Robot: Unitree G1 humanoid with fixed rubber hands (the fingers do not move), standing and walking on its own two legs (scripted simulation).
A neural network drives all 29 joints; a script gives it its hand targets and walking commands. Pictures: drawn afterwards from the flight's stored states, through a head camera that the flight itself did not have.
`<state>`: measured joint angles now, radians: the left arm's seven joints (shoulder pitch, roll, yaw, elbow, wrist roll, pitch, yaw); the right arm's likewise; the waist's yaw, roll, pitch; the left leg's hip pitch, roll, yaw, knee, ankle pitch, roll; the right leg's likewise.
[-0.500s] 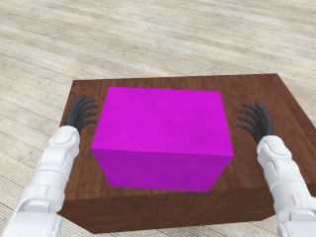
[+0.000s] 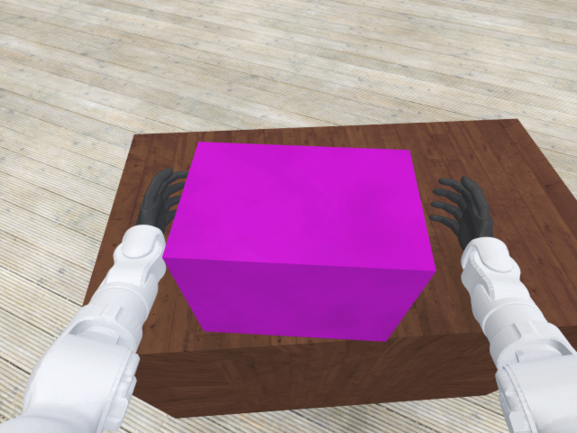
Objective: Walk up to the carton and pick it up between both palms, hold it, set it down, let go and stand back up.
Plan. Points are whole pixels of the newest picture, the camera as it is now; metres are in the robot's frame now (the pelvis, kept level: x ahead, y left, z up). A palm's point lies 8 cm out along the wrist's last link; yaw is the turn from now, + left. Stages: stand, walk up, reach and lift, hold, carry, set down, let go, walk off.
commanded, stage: reach and lift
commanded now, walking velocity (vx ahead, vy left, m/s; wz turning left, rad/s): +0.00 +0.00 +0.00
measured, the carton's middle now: (298, 248) +0.38 -0.03 +0.02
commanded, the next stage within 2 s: none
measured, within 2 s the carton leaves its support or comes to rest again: leaves its support in 1.76 s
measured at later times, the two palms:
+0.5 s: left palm (167, 234) +0.41 +0.16 +0.04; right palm (442, 238) +0.37 -0.24 +0.04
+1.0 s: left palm (171, 233) +0.41 +0.16 +0.04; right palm (434, 239) +0.37 -0.23 +0.03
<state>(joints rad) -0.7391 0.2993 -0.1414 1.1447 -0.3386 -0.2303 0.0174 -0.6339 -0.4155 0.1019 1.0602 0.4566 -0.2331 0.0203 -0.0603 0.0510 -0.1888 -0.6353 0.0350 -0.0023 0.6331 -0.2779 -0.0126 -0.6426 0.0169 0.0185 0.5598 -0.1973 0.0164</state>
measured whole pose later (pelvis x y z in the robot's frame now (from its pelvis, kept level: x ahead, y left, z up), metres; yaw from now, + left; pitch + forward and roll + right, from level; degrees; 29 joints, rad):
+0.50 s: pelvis -0.01 -0.01 -0.01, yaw +1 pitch +17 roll -1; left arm -0.74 0.24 -0.10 1.20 -0.29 -0.28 0.05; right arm -0.66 -0.27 0.03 1.07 0.34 -0.24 -0.06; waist -0.07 0.06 -0.21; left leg -0.69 0.03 -0.03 0.67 -0.28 -0.02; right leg -0.70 0.01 0.00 0.60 -0.20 0.01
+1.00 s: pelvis +0.00 +0.00 +0.00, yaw +1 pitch +16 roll -2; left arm -0.74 0.20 -0.11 1.23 -0.27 -0.34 0.08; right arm -0.65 -0.24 0.00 1.11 0.29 -0.26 -0.07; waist -0.08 0.06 -0.21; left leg -0.66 0.02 -0.04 0.67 -0.29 -0.01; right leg -0.66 0.01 -0.01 0.59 -0.21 0.02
